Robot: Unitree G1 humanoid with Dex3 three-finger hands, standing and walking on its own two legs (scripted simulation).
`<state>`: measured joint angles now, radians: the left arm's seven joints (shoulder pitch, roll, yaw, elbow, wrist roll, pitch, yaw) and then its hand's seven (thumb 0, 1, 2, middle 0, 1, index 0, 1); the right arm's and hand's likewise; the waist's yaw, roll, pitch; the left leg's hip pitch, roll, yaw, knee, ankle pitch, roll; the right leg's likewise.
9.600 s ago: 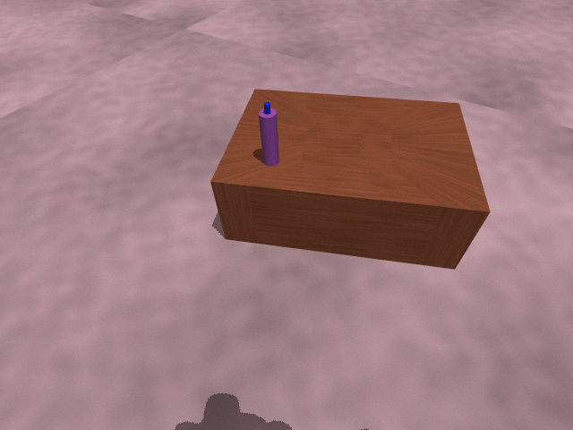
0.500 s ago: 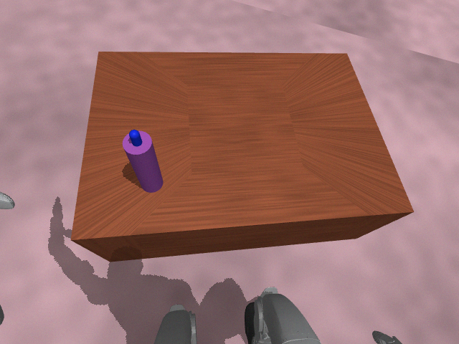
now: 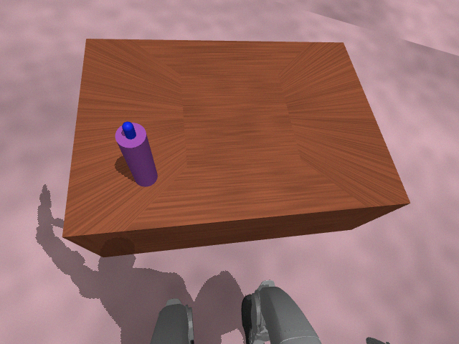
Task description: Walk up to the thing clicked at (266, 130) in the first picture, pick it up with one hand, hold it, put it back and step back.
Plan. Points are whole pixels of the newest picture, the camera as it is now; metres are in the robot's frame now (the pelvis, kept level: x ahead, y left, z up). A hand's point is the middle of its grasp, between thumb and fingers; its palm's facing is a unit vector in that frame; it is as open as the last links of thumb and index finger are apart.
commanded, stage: approach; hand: left
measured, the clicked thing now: (138, 154) +0.54 +0.18 -0.19
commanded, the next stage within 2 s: close in in 0.62 s
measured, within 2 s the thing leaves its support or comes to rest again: neither
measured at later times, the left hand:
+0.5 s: hand (60, 166) +0.48 +0.31 -0.11, palm faces +0.12 -0.99 +0.05, open 17.6 cm
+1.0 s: hand (123, 186) +0.49 +0.22 -0.27, palm faces +0.09 -1.00 +0.00, open 17.7 cm
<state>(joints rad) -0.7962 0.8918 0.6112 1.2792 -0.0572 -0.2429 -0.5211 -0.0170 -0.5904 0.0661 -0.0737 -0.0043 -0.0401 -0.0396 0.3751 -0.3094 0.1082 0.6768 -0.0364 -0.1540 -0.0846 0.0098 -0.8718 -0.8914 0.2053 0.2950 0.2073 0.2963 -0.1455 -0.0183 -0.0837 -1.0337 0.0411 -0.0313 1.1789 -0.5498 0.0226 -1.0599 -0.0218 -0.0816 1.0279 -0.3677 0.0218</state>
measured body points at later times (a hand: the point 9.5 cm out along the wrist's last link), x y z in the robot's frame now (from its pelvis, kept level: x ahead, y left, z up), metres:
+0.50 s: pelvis -0.02 +0.00 -0.11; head +0.19 +0.06 +0.28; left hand +0.46 +0.36 -0.11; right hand +0.04 -0.28 -0.20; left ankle +0.00 +0.10 -0.65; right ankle +0.06 -0.15 -0.65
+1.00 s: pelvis -0.08 -0.01 -0.27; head +0.16 +0.04 +0.10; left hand +0.48 +0.28 -0.27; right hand -0.04 -0.28 -0.37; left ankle +0.00 +0.10 -0.65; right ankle +0.06 -0.15 -0.65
